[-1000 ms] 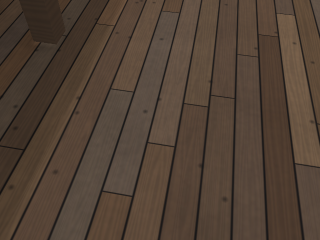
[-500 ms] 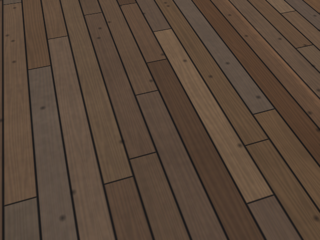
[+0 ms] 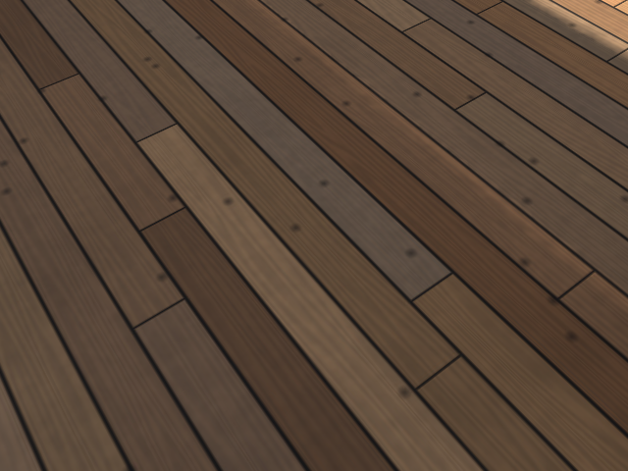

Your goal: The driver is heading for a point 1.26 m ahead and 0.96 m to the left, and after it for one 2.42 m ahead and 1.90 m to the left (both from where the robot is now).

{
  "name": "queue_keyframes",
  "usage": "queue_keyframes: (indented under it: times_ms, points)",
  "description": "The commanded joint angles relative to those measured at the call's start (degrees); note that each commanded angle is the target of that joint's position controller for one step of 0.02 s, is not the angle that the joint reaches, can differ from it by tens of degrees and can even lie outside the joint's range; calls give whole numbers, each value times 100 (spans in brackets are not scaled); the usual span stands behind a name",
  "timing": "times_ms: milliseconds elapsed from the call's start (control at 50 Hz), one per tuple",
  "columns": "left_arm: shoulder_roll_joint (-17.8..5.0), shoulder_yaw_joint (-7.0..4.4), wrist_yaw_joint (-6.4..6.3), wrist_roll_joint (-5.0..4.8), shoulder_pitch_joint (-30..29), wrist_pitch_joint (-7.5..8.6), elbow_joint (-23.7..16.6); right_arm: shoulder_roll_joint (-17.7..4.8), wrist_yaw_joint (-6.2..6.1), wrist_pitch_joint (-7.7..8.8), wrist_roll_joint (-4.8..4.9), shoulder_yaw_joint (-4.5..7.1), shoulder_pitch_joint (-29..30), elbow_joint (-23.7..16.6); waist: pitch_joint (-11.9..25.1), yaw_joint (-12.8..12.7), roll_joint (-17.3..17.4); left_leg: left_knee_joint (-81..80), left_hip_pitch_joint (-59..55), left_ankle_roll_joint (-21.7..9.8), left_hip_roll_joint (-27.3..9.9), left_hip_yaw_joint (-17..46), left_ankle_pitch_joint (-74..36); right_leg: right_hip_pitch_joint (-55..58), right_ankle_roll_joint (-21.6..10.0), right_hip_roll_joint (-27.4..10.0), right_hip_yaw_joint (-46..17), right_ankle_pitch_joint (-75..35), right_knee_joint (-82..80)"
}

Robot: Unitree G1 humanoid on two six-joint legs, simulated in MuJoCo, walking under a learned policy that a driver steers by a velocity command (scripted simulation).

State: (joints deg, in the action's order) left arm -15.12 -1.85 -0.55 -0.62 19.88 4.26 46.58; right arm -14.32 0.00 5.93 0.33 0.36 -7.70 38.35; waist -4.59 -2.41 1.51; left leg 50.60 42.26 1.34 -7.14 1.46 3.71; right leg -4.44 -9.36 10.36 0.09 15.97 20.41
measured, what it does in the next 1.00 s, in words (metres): walks ahead, turning left: left foot, then right foot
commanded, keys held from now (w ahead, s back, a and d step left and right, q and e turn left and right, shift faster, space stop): q+shift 1.00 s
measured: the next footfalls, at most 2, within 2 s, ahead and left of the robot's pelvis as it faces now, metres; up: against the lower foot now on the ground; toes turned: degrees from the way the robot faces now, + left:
left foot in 0.14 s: +0.34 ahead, +0.11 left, +0.00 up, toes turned +3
right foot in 0.64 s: +0.44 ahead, -0.04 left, +0.00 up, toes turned +42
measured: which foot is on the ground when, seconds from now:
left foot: up 0.00-0.12, down 0.14-0.66, up 0.68-1.00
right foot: down 0.00-0.12, up 0.14-0.62, down 0.64-1.00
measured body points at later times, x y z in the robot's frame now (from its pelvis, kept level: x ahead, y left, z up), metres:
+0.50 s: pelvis +0.23 +0.03 +0.00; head +0.27 +0.06 +0.44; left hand +0.33 +0.34 -0.10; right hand +0.47 -0.19 -0.08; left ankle +0.30 +0.11 -0.74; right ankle +0.40 -0.11 -0.69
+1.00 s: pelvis +0.31 +0.00 +0.01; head +0.34 +0.03 +0.45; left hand +0.21 +0.30 -0.09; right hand +0.62 -0.07 -0.09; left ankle +0.21 +0.11 -0.67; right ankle +0.41 -0.07 -0.74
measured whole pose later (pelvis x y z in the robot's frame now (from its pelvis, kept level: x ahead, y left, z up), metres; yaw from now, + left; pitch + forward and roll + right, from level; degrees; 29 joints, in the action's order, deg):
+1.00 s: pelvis +0.31 +0.00 +0.01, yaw +51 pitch +1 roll -1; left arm -14.2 -2.9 -2.4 1.3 6.1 -1.0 38.7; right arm -18.2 -0.3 -4.1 1.4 4.5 -12.4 32.2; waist -3.9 -0.1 2.1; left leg 58.9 32.5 6.9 -5.9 0.9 18.2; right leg -13.4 -1.2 -2.4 9.3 11.5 23.6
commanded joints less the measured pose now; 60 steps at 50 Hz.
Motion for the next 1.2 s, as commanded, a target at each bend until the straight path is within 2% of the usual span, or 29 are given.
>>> queue_keyframes:
  times_ms: [20, 60, 100, 120, 140, 160, 180, 200, 220, 240, 280, 360, 440, 540, 620, 640, 660, 680, 700, 740, 800, 860, 940, 1020, 1100, 1140, 1160, 1180, 1200]
  points:
    - [-729, -139, -199, 29, -1, 136, -254, -183, 145, 227, 66, 61, 350, -232, 497, -206, -77, -1616, -1483, -137, 660, -594, -2294, -639, 260, -1161, 90, -4178, -376]
    - [-834, -139, -252, 101, -14, 63, -208, -387, 303, 217, 81, 162, 317, -336, 583, -144, -544, -1977, -1753, -238, 949, -659, -2516, -358, 500, -1230, 205, -4279, 31]
    - [-913, -178, -324, 124, -346, -31, -354, -811, 408, 164, 52, 382, -492, -219, 993, 299, -849, -1811, -2455, -360, 1320, -814, -1816, -189, 756, -1352, 233, -5300, 1081]
    - [-961, -205, -353, 155, -661, -81, -500, -1037, 413, 116, 48, 507, -1306, -30, 1257, 738, -929, -1686, -3134, -460, 1379, -763, -1450, -363, 858, -1414, 217, -5701, 1970]
    - [-987, -216, -348, 177, -1254, -113, -704, -1194, 360, 68, 48, 601, -2399, 202, 1374, 1482, -626, -2130, -4021, -727, 987, -263, -1783, -1047, 1066, -1212, 343, -4867, 3861]
    - [-253, -75, -207, 391, -781, -129, -849, -1337, 279, 53, -21, 548, -2428, 272, 1392, 933, 1419, -1829, -5088, -1219, 73, 1022, -4179, -2616, 1285, -207, 422, 1762, 6352]
    - [-88, 37, -43, 181, 564, -84, -914, -1560, 203, 72, -397, 495, -1557, -240, 2540, 130, 1507, -2280, -5979, -2359, -1174, 4082, -3859, -3592, 1428, 32, -856, 2275, 7782]
    - [-777, -43, 70, 62, 351, -62, -938, -1457, 134, -74, -323, 596, -969, -669, 2739, 379, 682, -2954, -5569, -2449, -1178, 4454, -1380, -3646, 1194, -314, -1234, 1554, 7629]
    - [-992, -113, 73, 57, -442, -105, -1122, -1132, 70, -215, -148, 509, -585, -802, 1773, 367, -274, -3311, -4450, -2186, -791, 4005, 614, -3854, 1041, -498, -1080, 1061, 7093]
    - [-918, -119, 28, 134, -751, -179, -1234, -1026, 41, -303, -24, 452, -379, -867, 1222, 177, -833, -3625, -3506, -1946, -539, 3811, 1545, -3767, 1017, -642, -985, 783, 6616]
    - [-802, -123, -26, 201, -720, -330, -1305, -1046, 13, -359, -37, 465, -149, -947, 772, -66, -476, -3820, -2379, -1664, 74, 3233, 1593, -3264, 1047, -793, -1008, 567, 5520]
    - [-435, -81, -183, 222, -927, -320, -1264, -1185, -116, -509, 27, 568, -445, -810, 1182, 95, -2, -3304, -2327, -1430, 492, 2482, -626, -2791, 1329, -651, -798, 315, 3797]
    - [-544, -157, -238, 78, -1364, -359, -1258, -1269, -272, -764, 135, 649, -348, -906, 1308, 284, 475, -3265, -2715, -1019, 630, 2770, 1004, -2864, 1407, -582, -1020, -243, 2939]
    - [-585, -237, -148, 23, -1837, -153, -1254, -1217, -287, -904, 80, 722, -401, -971, 1064, 533, 863, -3118, -3050, -989, 684, 3277, 1260, -2482, 1295, -472, -1127, -214, 1831]
    - [-810, -389, -50, -19, -1432, -26, -1025, -1166, -239, -916, 140, 730, -168, -1115, 1070, 272, 881, -2655, -2953, -807, 873, 3629, 1015, -1192, 1079, -656, -1068, -770, 138]
    - [-945, -433, -56, 14, -1405, -52, -1002, -941, -213, -924, 170, 660, -375, -1084, 1295, 358, 350, -1996, -2507, -602, 1206, 3274, 2301, -369, 822, -1302, -1360, -1183, -222]
    - [-1250, -474, -91, 148, -1500, -140, -1135, -731, -189, -918, 164, 584, -630, -1092, 1442, 518, -769, -847, -1550, -355, 1732, 2239, 3294, 341, 161, -2483, -2385, -1799, -122]
    - [-1225, -492, -76, 340, -1460, -185, -1138, -1124, -114, -846, 182, 695, -651, -1225, 1354, 579, -1814, 512, -890, -90, 1838, 1444, 3339, 36, -479, -3160, -3214, -2093, -288]
    - [-898, -436, -101, 294, -1678, -189, -1281, -1582, -78, -817, 125, 816, -660, -1063, 1097, 518, -1310, 1206, -654, 140, 1431, 1270, 2804, -161, -472, -3058, -2861, -1789, -314]
    - [-651, -341, -205, 142, -1909, -280, -1398, -1441, -113, -923, 103, 800, -825, -805, 810, 504, -690, 1956, -510, 286, 1209, 955, 2059, -389, -67, -2406, -1831, -1093, -186]
    - [-680, -279, -294, 191, -1796, -385, -1393, -1114, -88, -956, 152, 656, -757, -911, 516, 350, -749, 2501, -184, 447, 858, 305, 1638, -549, -149, -2194, -1002, -1541, -342]
    - [-810, -324, -309, 240, -1420, -452, -1282, -978, -98, -911, 169, 584, -310, -1104, 630, 36, -905, 1947, 103, 641, 431, 72, 1475, 64, -336, -2366, -696, -1817, -370]
    - [-1012, -430, -238, 216, -1367, -471, -1164, -806, -50, -887, 107, 519, -177, -1179, 836, -25, -956, 1125, -238, 644, 132, -69, 1491, 278, -423, -2645, -261, -2043, -349]
    - [-1149, -521, -130, 124, -1540, -435, -1083, -758, 14, -938, 97, 513, -142, -1145, 860, 67, -991, 85, -1099, 391, 131, -376, 1417, -29, -276, -2825, 269, -2018, -304]
    - [-1214, -599, 21, -87, -1492, -341, -930, -839, 109, -1099, 134, 615, -187, -1128, 950, 222, -1040, -1190, -1916, -32, 300, -635, 1492, 95, 54, -3084, 571, -2249, 210]
    - [-940, -558, 72, -134, -1225, -362, -739, -1069, 58, -1106, 117, 786, -853, -858, 1092, 541, -491, -2434, -3312, -477, 587, -501, 409, -620, 648, -2687, 1100, -1692, 1435]
    - [-675, -453, 108, 55, -1130, -346, -876, -1827, -51, -1050, 93, 989, -1230, -843, 1098, 527, 1228, -2760, -4759, -1050, -572, 1319, -2270, -2539, 1187, -1987, 1463, 683, 3276]
    - [-555, -358, 76, 222, -1378, -329, -1201, -2067, -63, -889, -118, 925, -818, -1063, 1550, 385, 1975, -2670, -4832, -2254, -1757, 2800, -3151, -3906, 1467, -1348, 688, 2362, 4714]
    - [-929, -445, 39, 100, -1795, -347, -1119, -1538, 8, -744, -189, 793, -894, -1058, 1803, 856, 1015, -2845, -4616, -2283, -1636, 2263, -2862, -3847, 1383, -1433, 67, 2150, 5283]
Velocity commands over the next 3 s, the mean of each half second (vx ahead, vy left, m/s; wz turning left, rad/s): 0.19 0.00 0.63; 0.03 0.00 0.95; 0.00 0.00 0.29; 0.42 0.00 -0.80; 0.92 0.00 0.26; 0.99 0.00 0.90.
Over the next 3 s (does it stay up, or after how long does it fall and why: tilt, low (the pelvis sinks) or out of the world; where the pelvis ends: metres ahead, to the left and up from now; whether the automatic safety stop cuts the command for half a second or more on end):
stays up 1.13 0.69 -0.04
